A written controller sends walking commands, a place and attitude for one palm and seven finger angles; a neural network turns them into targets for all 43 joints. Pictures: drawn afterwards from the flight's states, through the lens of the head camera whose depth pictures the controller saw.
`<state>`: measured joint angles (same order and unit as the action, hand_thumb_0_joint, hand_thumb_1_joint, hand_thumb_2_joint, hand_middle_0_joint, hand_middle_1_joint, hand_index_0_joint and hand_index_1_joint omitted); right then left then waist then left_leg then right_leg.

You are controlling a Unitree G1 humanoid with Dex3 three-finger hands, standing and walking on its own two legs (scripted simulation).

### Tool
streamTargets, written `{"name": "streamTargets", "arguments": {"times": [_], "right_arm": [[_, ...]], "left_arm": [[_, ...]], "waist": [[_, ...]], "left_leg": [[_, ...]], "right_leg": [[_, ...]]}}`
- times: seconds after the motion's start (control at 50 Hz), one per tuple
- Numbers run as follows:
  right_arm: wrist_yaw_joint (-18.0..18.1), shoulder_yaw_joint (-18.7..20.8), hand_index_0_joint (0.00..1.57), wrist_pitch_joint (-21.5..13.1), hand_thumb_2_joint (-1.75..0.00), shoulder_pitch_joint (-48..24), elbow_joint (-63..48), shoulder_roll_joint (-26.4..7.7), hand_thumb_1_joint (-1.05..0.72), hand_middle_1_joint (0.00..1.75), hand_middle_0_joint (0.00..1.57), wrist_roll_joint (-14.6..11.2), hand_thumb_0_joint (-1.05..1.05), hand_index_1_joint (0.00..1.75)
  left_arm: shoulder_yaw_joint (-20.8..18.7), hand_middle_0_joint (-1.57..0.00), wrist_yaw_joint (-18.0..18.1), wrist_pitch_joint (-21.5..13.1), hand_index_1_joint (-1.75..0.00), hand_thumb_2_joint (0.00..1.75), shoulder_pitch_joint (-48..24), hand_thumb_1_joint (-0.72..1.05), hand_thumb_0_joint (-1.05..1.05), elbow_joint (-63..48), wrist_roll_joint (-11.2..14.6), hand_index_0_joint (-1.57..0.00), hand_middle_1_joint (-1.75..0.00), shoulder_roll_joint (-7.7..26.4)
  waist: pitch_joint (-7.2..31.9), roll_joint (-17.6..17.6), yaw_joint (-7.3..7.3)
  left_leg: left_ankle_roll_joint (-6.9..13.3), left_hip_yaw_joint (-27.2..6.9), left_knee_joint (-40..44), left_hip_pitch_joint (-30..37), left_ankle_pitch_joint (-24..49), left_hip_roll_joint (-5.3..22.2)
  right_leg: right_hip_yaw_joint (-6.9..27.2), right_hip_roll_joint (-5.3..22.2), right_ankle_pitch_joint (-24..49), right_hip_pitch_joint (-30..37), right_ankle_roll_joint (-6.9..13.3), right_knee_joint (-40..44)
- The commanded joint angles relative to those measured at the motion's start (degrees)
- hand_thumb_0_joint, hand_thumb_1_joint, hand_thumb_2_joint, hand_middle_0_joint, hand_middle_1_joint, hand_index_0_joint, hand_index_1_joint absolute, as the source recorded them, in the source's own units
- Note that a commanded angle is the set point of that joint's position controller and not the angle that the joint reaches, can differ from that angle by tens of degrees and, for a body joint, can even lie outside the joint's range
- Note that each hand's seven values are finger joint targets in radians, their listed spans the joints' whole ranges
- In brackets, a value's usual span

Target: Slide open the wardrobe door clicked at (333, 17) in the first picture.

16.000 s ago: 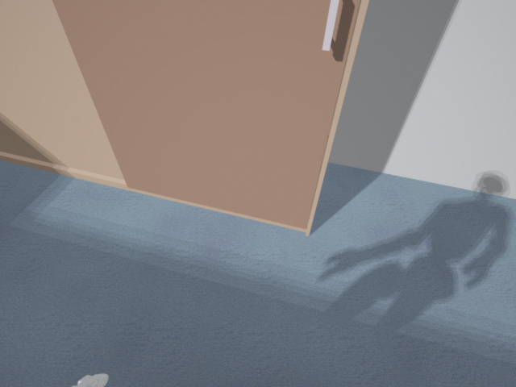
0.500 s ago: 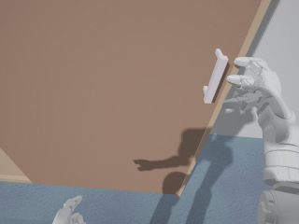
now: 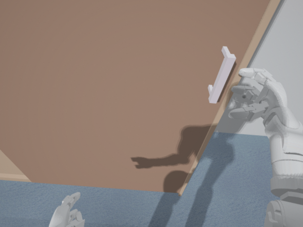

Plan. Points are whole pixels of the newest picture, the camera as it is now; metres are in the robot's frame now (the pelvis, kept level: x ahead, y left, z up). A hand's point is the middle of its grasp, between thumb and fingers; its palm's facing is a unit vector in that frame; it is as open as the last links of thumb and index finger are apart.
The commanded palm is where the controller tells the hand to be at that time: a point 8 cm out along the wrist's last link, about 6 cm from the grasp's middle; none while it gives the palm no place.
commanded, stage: move the hooked fingers beside the handle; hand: right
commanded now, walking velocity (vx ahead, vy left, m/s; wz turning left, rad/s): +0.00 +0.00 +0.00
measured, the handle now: (218, 76) +0.46 -0.13 +0.20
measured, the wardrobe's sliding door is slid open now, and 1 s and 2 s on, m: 0.00 0.00 0.00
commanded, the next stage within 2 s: none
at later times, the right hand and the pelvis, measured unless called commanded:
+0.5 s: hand (254, 87) +0.39 -0.19 +0.23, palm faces +0.00 +1.00 -0.02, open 14.0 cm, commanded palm +0.36 -0.24 +0.20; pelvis +0.01 -0.01 +0.00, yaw +0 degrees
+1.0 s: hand (243, 100) +0.39 -0.19 +0.19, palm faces -0.01 +1.00 -0.01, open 14.0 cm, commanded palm +0.37 -0.23 +0.21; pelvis -0.01 -0.02 +0.00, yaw +0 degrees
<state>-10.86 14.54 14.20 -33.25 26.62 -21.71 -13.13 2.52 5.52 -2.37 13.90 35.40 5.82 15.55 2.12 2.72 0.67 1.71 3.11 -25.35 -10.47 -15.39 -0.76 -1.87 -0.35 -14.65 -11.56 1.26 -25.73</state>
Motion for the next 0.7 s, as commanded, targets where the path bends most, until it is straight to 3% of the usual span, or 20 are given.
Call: {"name": "streamTargets", "arguments": {"times": [0.0, 0.06, 0.08, 0.14, 0.16, 0.18, 0.24, 0.28, 0.3, 0.34, 0.38, 0.4, 0.46, 0.48, 0.52, 0.58, 0.6, 0.62, 0.66, 0.68], "right_arm": [[-0.5, 4.0, 0.3, -10.5, -0.3, -33.9, -23.0, -13.7, 0.5, 1.2, 0.3, -1.7, 0.0, 1.2], [0.4, 2.5, 0.3, -6.7, -0.3, -27.2, -14.5, -10.5, 0.5, 1.2, 0.3, -0.8, 0.0, 1.2], [0.6, 3.1, 0.3, -4.7, -0.3, -23.7, -10.2, -10.9, 0.5, 1.2, 0.3, -0.5, 0.0, 1.2], [0.6, 2.3, 0.3, 1.1, -0.3, -18.3, -3.3, -9.8, 0.5, 1.2, 0.3, -0.1, 0.0, 1.2], [0.6, 2.9, 0.3, 1.8, -0.3, -18.8, -3.7, -10.9, 0.5, 1.2, 0.3, -0.1, 0.0, 1.2], [0.7, 5.5, 0.3, 1.5, -0.3, -16.7, -4.7, -13.4, 0.5, 1.2, 0.3, -0.2, 0.0, 1.2], [0.5, 6.5, 0.3, -3.2, -0.3, -24.4, -18.0, -15.2, 0.5, 1.2, 0.3, -0.7, 0.0, 1.2], [0.5, 6.1, 0.3, -8.0, -0.3, -29.2, -25.8, -16.0, 0.5, 1.2, 0.3, -0.9, 0.0, 1.2], [0.6, 6.7, 0.3, -9.7, -0.3, -31.7, -28.7, -16.7, 0.5, 1.2, 0.3, -0.7, 0.0, 1.2], [0.3, 4.8, 0.3, -10.8, -0.3, -30.9, -29.0, -13.8, 0.5, 1.2, 0.3, -0.8, 0.0, 1.2], [-0.4, 2.2, 0.3, -8.7, -0.3, -27.8, -24.6, -11.0, 0.5, 1.2, 0.3, -0.7, 0.0, 1.2], [-0.6, 2.0, 0.3, -6.3, -0.3, -25.2, -19.7, -9.9, 0.5, 1.2, 0.3, -0.9, 0.0, 1.2], [-1.0, -1.0, 0.3, 0.9, -0.3, -17.8, -9.3, -5.3, 0.5, 1.2, 0.3, -1.2, 0.0, 1.2], [-0.9, 0.7, 0.3, 2.7, -0.3, -14.5, -5.8, -6.4, 0.5, 1.2, 0.3, -1.4, 0.0, 1.2], [-0.7, 0.1, 0.3, 4.4, -0.3, -16.1, -7.1, -6.5, 0.5, 1.2, 0.3, -1.6, 0.0, 1.2], [1.3, 2.6, 0.3, -0.2, -0.3, -23.0, -18.8, -10.2, 0.5, 1.2, 0.3, -1.4, 0.0, 1.2], [2.1, 4.3, 0.3, -2.8, -0.3, -27.1, -24.3, -12.6, 0.5, 1.2, 0.3, -1.0, 0.0, 1.2], [2.7, 3.8, 0.3, -5.4, -0.3, -31.3, -28.6, -12.6, 0.5, 1.2, 0.3, -0.7, 0.0, 1.2], [3.6, 5.2, 0.3, -9.5, -0.3, -34.8, -31.6, -13.9, 0.5, 1.2, 0.3, -0.6, 0.0, 1.2], [3.9, 6.6, 0.3, -10.1, -0.3, -32.6, -30.0, -16.2, 0.5, 1.2, 0.3, -0.4, 0.0, 1.2]], "left_arm": [[-2.0, -0.2, 0.2, -4.3, -0.3, 0.9, -5.9, 0.9, 0.0, -8.6, -0.6, -0.2, -0.3, 5.8], [-2.0, -0.2, -0.1, -4.1, -0.3, 0.9, -5.6, 0.9, 0.0, -7.2, -0.2, -0.2, -0.3, 5.9], [-2.3, -0.2, -0.2, -3.6, -0.3, 0.9, -4.7, 0.9, 0.0, -6.6, -0.2, -0.2, -0.3, 6.5], [-2.3, -0.2, -0.3, -2.1, -0.3, 0.9, -4.6, 0.9, 0.0, -7.4, 0.1, -0.2, -0.3, 7.1], [-2.4, -0.2, -0.3, -1.8, -0.3, 0.9, -4.5, 0.9, 0.0, -7.7, 0.2, -0.2, -0.3, 7.3], [-2.8, -0.2, -0.4, -1.5, -0.3, 0.9, -4.5, 0.9, 0.0, -8.3, -0.1, -0.2, -0.3, 7.5], [-2.5, -0.2, -0.3, -1.9, -0.3, 0.9, -6.4, 0.9, 0.0, -10.7, -0.5, -0.2, -0.3, 6.4], [-2.3, -0.2, -0.2, -2.6, -0.3, 0.9, -6.8, 0.9, 0.0, -10.7, -0.7, -0.2, -0.3, 5.9], [-2.2, -0.2, -0.1, -3.2, -0.3, 0.9, -6.7, 0.9, 0.0, -10.5, -0.9, -0.2, -0.3, 5.7], [-2.0, -0.2, -0.1, -4.1, -0.3, 0.9, -6.4, 0.9, 0.0, -9.6, -1.0, -0.2, -0.3, 5.3], [-2.1, -0.2, 0.0, -4.1, -0.3, 0.9, -5.9, 0.9, 0.0, -8.4, -0.6, -0.2, -0.3, 5.6], [-2.1, -0.2, 0.0, -4.0, -0.3, 0.9, -5.9, 0.9, 0.0, -7.7, -0.4, -0.2, -0.3, 5.7], [-2.2, -0.2, 0.0, -2.9, -0.3, 0.9, -5.5, 0.9, 0.0, -7.2, 0.1, -0.2, -0.3, 6.6], [-2.5, -0.2, -0.1, -2.5, -0.3, 0.9, -5.0, 0.9, 0.0, -7.1, 0.2, -0.2, -0.3, 7.1], [-2.4, -0.2, -0.1, -1.6, -0.3, 0.9, -5.5, 0.9, 0.0, -8.2, 0.2, -0.2, -0.3, 7.3], [-2.5, -0.2, -0.3, -1.9, -0.3, 0.9, -7.0, 0.9, 0.0, -9.8, -0.4, -0.2, -0.3, 6.4], [-2.3, -0.2, -0.3, -2.2, -0.3, 0.9, -7.6, 0.9, 0.0, -10.4, -0.6, -0.2, -0.3, 6.1], [-2.1, -0.2, -0.2, -2.7, -0.3, 0.9, -7.8, 0.9, 0.0, -10.6, -0.9, -0.2, -0.3, 5.5], [-1.9, -0.2, -0.2, -3.8, -0.3, 0.9, -7.0, 0.9, 0.0, -9.5, -1.4, -0.2, -0.3, 5.1], [-1.7, -0.2, -0.2, -3.7, -0.3, 0.9, -6.6, 0.9, 0.0, -8.8, -1.6, -0.2, -0.3, 5.3]], "waist": [[22.5, 0.3, 0.75], [15.0, 1.3, 0.45], [12.9, -1.7, 0.15], [8.2, -5.2, -0.27], [8.3, -5.8, -0.29], [10.2, -7.0, -1.29], [17.9, -5.4, -1.0], [20.8, -3.0, -0.17], [22.7, 0.1, -0.12], [23.2, 3.7, 0.42], [19.5, 4.6, 0.88], [15.3, 3.6, 0.87], [8.0, -1.0, 0.66], [6.9, -5.2, -0.04], [7.7, -6.9, 0.1], [13.9, -5.8, -0.41], [17.8, -3.9, -0.69], [20.6, -1.7, -0.13], [24.0, 0.4, 0.4], [23.0, -0.4, 0.13]], "left_leg": [[-0.1, -2.5, 1.4, 5.0, 24.5, 1.3], [0.0, -1.8, 2.1, 1.2, 21.5, 1.2], [0.0, -1.5, 2.7, 0.8, 20.8, 1.1], [-0.3, -1.2, 2.8, -0.2, 19.2, 1.5], [-0.3, -1.1, 2.8, -0.3, 18.7, 1.6], [-0.3, -1.4, 2.6, 1.5, 20.4, 1.6], [-0.4, -2.2, 1.5, 5.6, 24.5, 1.8], [-0.3, -2.4, 1.1, 6.2, 25.5, 1.5], [0.0, -2.5, 0.9, 6.3, 25.9, 1.3], [0.1, -2.1, 0.8, 4.1, 25.4, 1.1], [0.2, -1.7, 1.7, 1.7, 24.3, 1.0], [0.3, -1.5, 2.1, 0.3, 23.0, 0.9], [0.2, -0.5, 2.7, -2.5, 17.5, 1.0], [0.1, -0.3, 3.2, -2.2, 17.2, 0.9], [-0.2, -0.4, 3.1, -2.1, 16.1, 1.3], [-0.1, -1.1, 2.3, 0.5, 17.1, 1.3], [0.1, -1.5, 1.8, 2.3, 18.1, 1.4], [0.1, -1.8, 1.4, 2.7, 19.2, 1.3], [0.1, -1.8, 1.1, 2.9, 20.3, 0.9], [0.0, -1.9, 1.6, 3.4, 20.3, 0.7]], "right_leg": [[2.9, 0.4, 20.8, 13.1, 2.1, -0.3], [2.7, 0.6, 18.2, 10.0, 1.4, 0.5], [2.7, 0.8, 17.0, 8.2, 1.4, 0.7], [2.5, 0.6, 14.2, 3.4, 1.3, 1.5], [2.7, 0.7, 13.9, 3.1, 1.3, 1.5], [2.5, 0.7, 15.4, 3.5, 1.5, 1.1], [2.2, 0.4, 18.8, 7.0, 1.9, 0.6], [2.4, 0.9, 21.3, 10.1, 2.0, 0.1], [2.8, 0.8, 23.3, 12.5, 2.1, -0.1], [3.2, 1.1, 25.9, 16.0, 1.5, -0.5], [3.2, 1.4, 25.6, 15.6, 1.2, -0.6], [3.2, 1.3, 23.0, 13.1, 1.0, -0.1], [3.7, 1.1, 15.3, 6.6, 0.7, 1.4], [3.5, 1.1, 14.5, 5.1, 0.9, 1.4], [3.4, 0.9, 13.1, 4.1, 1.1, 1.6], [3.6, 1.0, 15.4, 7.0, 1.4, 0.8], [3.9, 0.9, 17.4, 8.9, 1.4, 0.9], [3.8, 1.0, 19.2, 11.7, 1.4, 0.5], [4.2, 1.3, 22.2, 15.6, 1.2, 0.1], [4.0, 1.6, 22.3, 14.7, 1.2, 0.2]]}}
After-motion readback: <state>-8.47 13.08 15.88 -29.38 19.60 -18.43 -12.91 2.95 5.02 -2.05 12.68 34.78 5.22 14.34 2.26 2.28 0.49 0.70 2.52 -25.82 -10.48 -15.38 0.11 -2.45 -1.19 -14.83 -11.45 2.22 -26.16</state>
